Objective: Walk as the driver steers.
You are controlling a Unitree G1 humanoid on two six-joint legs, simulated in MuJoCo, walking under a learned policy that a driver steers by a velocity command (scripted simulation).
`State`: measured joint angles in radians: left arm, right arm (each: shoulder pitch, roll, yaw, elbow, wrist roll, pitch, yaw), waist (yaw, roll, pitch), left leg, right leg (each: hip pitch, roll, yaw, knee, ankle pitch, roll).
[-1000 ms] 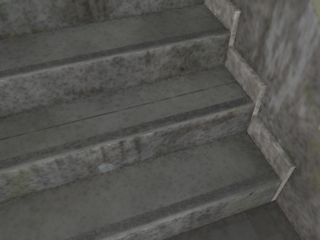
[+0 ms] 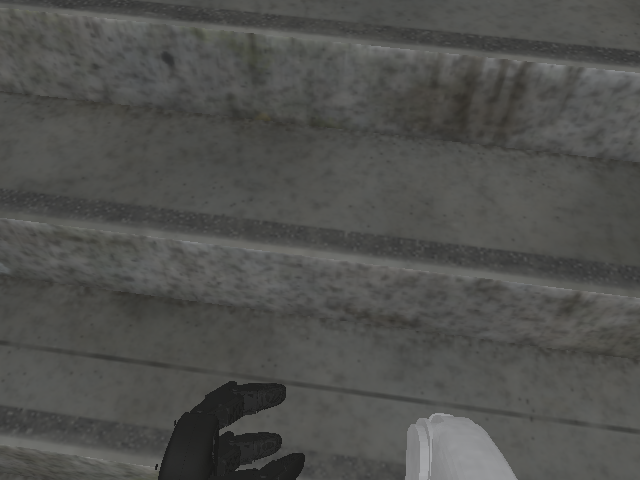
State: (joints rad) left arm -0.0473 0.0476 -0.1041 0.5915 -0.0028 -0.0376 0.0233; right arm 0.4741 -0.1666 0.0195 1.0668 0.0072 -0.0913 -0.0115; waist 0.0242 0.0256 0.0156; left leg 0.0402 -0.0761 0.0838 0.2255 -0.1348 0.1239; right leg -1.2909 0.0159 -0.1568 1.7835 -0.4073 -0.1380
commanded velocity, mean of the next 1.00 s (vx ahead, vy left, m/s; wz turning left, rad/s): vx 0.91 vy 0.11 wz -0.53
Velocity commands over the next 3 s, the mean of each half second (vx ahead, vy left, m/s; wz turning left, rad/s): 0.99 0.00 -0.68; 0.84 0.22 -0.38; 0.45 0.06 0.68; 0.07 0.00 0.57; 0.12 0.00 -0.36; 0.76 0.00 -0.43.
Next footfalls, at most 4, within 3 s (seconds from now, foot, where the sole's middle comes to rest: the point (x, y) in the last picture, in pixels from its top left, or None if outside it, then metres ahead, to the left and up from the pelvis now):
0.06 right None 0.19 -0.04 -0.61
0.38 left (286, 378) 0.50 0.09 -0.43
0.76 right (504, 198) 0.74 -0.25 -0.26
1.16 left None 1.04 -0.18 -0.08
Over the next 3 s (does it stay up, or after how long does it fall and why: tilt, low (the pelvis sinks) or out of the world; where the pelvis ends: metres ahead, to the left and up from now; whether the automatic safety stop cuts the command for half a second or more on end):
stays up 1.46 -0.35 0.93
